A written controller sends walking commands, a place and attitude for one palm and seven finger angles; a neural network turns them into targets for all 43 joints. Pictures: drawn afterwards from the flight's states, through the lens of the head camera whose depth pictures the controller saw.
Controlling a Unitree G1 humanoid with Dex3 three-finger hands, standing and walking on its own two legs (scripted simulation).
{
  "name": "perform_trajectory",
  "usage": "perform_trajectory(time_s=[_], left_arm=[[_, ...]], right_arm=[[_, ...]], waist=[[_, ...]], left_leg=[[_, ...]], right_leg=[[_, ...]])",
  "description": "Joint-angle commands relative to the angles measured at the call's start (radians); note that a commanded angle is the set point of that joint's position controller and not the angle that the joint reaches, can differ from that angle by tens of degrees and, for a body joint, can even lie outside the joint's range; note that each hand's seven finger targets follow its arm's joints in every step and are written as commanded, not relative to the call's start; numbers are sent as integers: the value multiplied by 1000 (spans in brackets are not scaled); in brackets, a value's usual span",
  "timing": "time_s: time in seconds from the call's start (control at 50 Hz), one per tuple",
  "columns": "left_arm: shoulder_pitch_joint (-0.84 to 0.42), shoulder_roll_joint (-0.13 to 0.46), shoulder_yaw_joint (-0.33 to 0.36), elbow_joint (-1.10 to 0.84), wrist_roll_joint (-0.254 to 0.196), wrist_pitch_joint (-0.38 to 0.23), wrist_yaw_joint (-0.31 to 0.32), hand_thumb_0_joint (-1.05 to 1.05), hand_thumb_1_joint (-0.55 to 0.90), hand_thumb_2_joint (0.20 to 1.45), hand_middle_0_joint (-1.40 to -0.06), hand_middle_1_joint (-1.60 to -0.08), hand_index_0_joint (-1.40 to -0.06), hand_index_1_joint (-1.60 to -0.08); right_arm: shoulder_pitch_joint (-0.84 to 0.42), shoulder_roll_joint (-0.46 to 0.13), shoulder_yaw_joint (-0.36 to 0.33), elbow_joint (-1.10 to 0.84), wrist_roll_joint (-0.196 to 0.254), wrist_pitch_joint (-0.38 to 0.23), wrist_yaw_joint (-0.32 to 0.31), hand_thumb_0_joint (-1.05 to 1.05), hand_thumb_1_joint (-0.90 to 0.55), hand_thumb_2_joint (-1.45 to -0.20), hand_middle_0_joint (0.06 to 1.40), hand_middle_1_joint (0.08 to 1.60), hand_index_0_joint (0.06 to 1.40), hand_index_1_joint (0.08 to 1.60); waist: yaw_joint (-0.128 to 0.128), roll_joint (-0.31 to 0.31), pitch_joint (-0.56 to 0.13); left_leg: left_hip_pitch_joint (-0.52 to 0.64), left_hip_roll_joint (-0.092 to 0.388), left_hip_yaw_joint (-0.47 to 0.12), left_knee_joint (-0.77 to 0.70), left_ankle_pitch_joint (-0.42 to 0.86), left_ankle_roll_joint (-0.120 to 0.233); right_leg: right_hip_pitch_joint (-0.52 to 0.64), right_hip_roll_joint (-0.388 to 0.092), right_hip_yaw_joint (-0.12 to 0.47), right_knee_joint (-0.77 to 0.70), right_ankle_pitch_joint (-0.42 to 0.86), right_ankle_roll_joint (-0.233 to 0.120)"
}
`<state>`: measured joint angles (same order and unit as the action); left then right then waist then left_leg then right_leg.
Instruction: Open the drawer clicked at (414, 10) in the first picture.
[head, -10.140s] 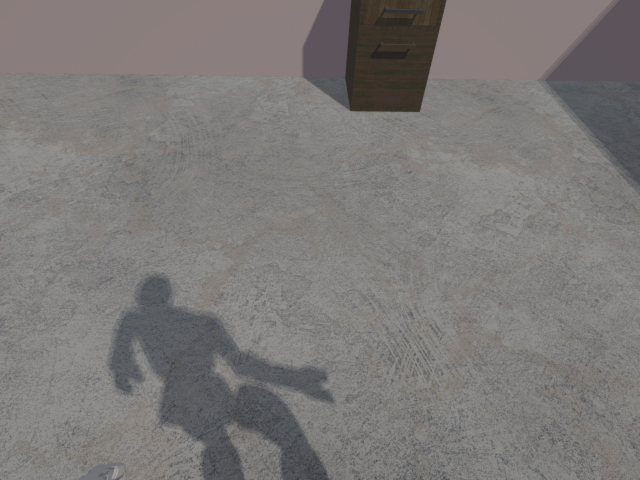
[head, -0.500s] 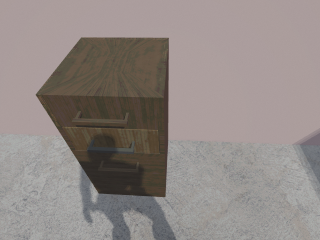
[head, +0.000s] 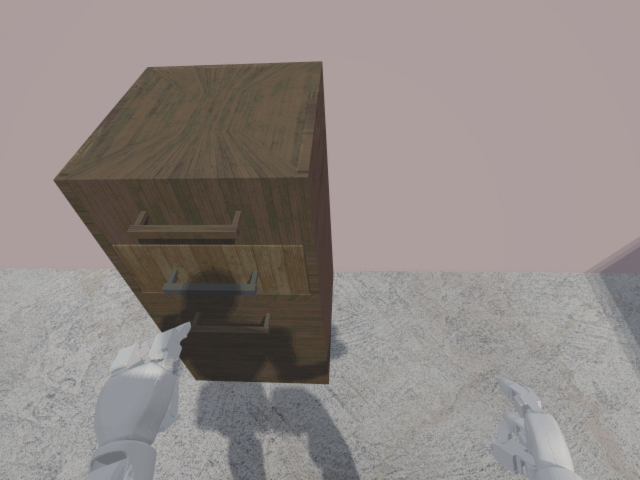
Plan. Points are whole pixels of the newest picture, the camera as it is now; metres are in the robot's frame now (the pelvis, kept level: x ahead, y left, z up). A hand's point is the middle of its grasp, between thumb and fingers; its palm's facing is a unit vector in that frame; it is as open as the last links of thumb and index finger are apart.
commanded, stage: raise the hand with hooked fingers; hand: left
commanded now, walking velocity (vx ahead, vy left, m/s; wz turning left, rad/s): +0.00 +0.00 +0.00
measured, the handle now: (212, 281) +0.52 +0.28 -0.16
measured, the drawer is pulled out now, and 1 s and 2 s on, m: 0.00 0.00 0.00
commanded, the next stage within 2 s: move the hooked fingers above the handle in 1.60 s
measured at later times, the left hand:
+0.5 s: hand (147, 388) +0.23 +0.24 +0.01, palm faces -0.02 -0.11 -0.99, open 10.8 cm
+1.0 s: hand (124, 324) +0.28 +0.26 +0.07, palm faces +0.05 -0.08 -1.00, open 13.5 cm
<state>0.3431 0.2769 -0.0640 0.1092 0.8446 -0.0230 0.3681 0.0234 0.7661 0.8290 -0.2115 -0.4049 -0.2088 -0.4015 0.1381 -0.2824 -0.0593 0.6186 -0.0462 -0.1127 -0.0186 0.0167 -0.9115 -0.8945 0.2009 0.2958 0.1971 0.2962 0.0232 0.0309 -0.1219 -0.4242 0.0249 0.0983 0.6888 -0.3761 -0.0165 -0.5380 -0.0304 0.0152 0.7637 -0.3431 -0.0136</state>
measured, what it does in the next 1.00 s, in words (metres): stands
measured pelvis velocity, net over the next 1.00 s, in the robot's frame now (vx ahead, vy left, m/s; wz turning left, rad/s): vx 0.01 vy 0.02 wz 0.04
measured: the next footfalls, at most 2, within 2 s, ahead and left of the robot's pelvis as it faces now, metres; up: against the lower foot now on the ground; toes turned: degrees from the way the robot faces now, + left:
none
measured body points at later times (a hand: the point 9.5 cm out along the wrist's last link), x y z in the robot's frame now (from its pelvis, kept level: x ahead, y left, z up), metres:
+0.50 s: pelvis +0.00 +0.00 +0.00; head +0.04 -0.03 +0.44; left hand +0.23 +0.24 +0.06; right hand +0.20 -0.19 -0.12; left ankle -0.02 +0.13 -0.71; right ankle +0.02 -0.11 -0.71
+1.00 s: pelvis +0.01 +0.02 +0.01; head +0.03 -0.01 +0.46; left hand +0.27 +0.27 +0.13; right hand +0.24 -0.19 -0.08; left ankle -0.02 +0.13 -0.71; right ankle +0.02 -0.11 -0.71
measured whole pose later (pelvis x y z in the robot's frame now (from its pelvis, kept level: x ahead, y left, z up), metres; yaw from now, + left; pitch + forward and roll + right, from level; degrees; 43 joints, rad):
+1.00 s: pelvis +0.01 +0.02 +0.01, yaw +2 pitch +4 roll +1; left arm 0.05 0.42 -0.07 0.03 0.99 0.02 0.18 0.00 -0.40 0.34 -0.32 -1.14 -0.32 -1.14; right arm 0.11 -0.23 -0.02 0.57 -0.02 0.08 -0.01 0.01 -0.91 -0.89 0.20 0.30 0.20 0.30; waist 0.08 0.06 -0.04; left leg -0.30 0.01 0.05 0.58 -0.34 0.01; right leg -0.37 -0.04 -0.03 0.61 -0.30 0.01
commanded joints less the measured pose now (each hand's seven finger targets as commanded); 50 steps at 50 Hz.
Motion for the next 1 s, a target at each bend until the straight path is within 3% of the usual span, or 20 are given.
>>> perform_trajectory(time_s=[0.0, 0.04, 0.06, 0.12, 0.14, 0.22, 0.26, 0.32, 0.34, 0.38, 0.44, 0.46, 0.54, 0.56, 0.66, 0.7, 0.72, 0.84, 0.9, 0.98], left_arm=[[245, 136, 76, -106, 217, -68, 58, 0, 527, 740, -227, -540, -227, -540], [144, 197, 129, -194, 268, -82, 96, 0, 480, 720, -230, -570, -230, -570], [51, 202, 117, -254, 295, -81, 120, 0, 457, 710, -232, -585, -232, -585], [-143, 246, 138, -342, 330, -97, 172, 0, 387, 680, -237, -630, -237, -630], [-245, 261, 141, -391, 322, -102, 184, 0, 363, 670, -238, -645, -238, -645], [-248, 256, 124, -347, 252, -94, 166, 0, 270, 630, -245, -705, -245, -705], [-240, 229, 98, -295, 221, -55, 132, 0, 223, 610, -248, -735, -248, -735], [-185, 222, 76, -243, 194, 9, 52, 0, 153, 580, -253, -780, -253, -780], [-153, 213, 77, -240, 186, 27, 25, 0, 130, 570, -255, -795, -255, -795], [-117, 230, 86, -256, 174, 30, -22, 0, 83, 550, -258, -825, -258, -825], [-116, 279, 148, -249, 174, 9, -56, 0, 13, 520, -263, -870, -263, -870], [-146, 266, 132, -267, 178, -3, -56, 0, -10, 510, -265, -885, -265, -885], [-194, 293, 180, -329, 186, -50, -18, 0, -103, 470, -272, -945, -272, -945], [-197, 276, 170, -337, 183, -55, -5, 0, -127, 460, -273, -960, -273, -960], [-283, 270, 147, -326, 171, -26, 11, 0, -243, 410, -282, -1035, -282, -1035], [-303, 267, 127, -327, 168, -6, -7, 0, -290, 390, -285, -1065, -285, -1065], [-312, 275, 128, -319, 167, 5, -18, 0, -313, 380, -287, -1080, -287, -1080], [-404, 315, 128, -309, 157, 43, -103, 0, -453, 320, -297, -1170, -297, -1170], [-466, 315, 115, -261, 153, 49, -142, 0, -500, 300, -300, -1200, -300, -1200], [-556, 343, 125, -266, 149, 35, -181, 0, -500, 300, -300, -1200, -300, -1200]], right_arm=[[-151, -54, -9, -236, -4, 79, 60, 0, -900, -900, 200, 300, 200, 300], [-147, -42, -6, -249, -9, 109, 64, 0, -900, -900, 200, 300, 200, 300], [-149, -41, -11, -265, -21, 119, 68, 0, -900, -900, 200, 300, 200, 300], [-133, -29, -15, -267, -36, 136, 64, 0, -900, -900, 200, 300, 200, 300], [-135, -28, -15, -258, -42, 142, 55, 0, -900, -900, 200, 300, 200, 300], [-135, -32, -9, -250, -33, 131, 39, 0, -900, -900, 200, 300, 200, 300], [-139, -32, -1, -239, -28, 133, 30, 0, -900, -900, 200, 300, 200, 300], [-144, -32, 13, -233, -16, 139, 17, 0, -900, -900, 200, 300, 200, 300], [-158, -33, 18, -237, -12, 143, 12, 0, -900, -900, 200, 300, 200, 300], [-140, -33, 23, -232, -7, 142, 8, 0, -900, -900, 200, 300, 200, 300], [-133, -37, 31, -226, -9, 142, 1, 0, -900, -900, 200, 300, 200, 300], [-130, -34, 29, -224, -10, 140, 3, 0, -900, -900, 200, 300, 200, 300], [-102, -38, 8, -216, -15, 132, 7, 0, -900, -900, 200, 300, 200, 300], [-96, -38, 4, -216, -14, 129, 9, 0, -900, -900, 200, 300, 200, 300], [-90, -56, -12, -201, -4, 130, 12, 0, -900, -900, 200, 300, 200, 300], [-91, -60, -16, -195, 3, 130, 13, 0, -900, -900, 200, 300, 200, 300], [-89, -61, -17, -192, 5, 133, 12, 0, -900, -900, 200, 300, 200, 300], [-111, -62, -1, -193, 19, 153, 6, 0, -900, -900, 200, 300, 200, 300], [-110, -57, 8, -187, 27, 160, 2, 0, -900, -900, 200, 300, 200, 300], [-111, -52, 15, -184, 28, 163, -2, 0, -900, -900, 200, 300, 200, 300]], waist=[[124, -176, -40], [123, -114, -85], [101, -59, -113], [54, -7, -190], [31, 17, -197], [-5, 23, -224], [-14, -2, -183], [11, -69, -181], [28, -64, -167], [43, -82, -175], [60, -122, -115], [56, -95, -100], [61, -17, -167], [55, 8, -165], [36, -2, -162], [39, 29, -172], [39, 10, -184], [55, 22, -128], [48, -18, -93], [53, 13, -128]], left_leg=[[-143, -81, -38, -29, 158, 24], [-141, -89, -45, 2, 159, 25], [-104, -89, -44, 26, 160, 28], [-23, -83, -62, 114, 155, 37], [-15, -84, -76, 137, 130, 40], [-7, -72, -77, 153, 139, 47], [-35, -67, -75, 125, 132, 48], [-53, -60, -66, 51, 159, 50], [-49, -62, -68, 31, 171, 49], [-30, -55, -67, -8, 200, 47], [-46, -52, -67, -53, 194, 46], [-36, -53, -67, -63, 185, 46], [33, -51, -72, -68, 265, 42], [52, -50, -72, -67, 279, 41], [83, -42, -80, -80, 310, 39], [114, -39, -79, -92, 339, 39], [125, -35, -82, -94, 373, 39], [154, -32, -86, -158, 405, 33], [163, -34, -76, -184, 367, 35], [205, -41, -73, -201, 407, 35]], right_leg=[[127, 29, 95, -118, 117, -65], [100, 33, 111, -88, 117, -66], [44, 33, 133, -82, 100, -67], [-73, 27, 153, -58, 51, -66], [-105, 25, 155, -56, 18, -60], [-94, 30, 102, -45, 75, -46], [-48, 33, 63, -61, 97, -35], [96, 32, 22, -91, 179, -23], [120, 37, 27, -101, 194, -26], [184, 29, 17, -114, 232, -23], [216, 28, 18, -141, 215, -22], [207, 23, 13, -148, 197, -22], [217, 32, -9, -132, 235, -34], [197, 32, -17, -129, 239, -36], [179, 35, -37, -131, 248, -33], [191, 34, -45, -137, 263, -35], [203, 36, -48, -136, 283, -34], [263, 37, -49, -184, 289, -34], [276, 40, -53, -215, 278, -31], [326, 40, -49, -237, 316, -33]])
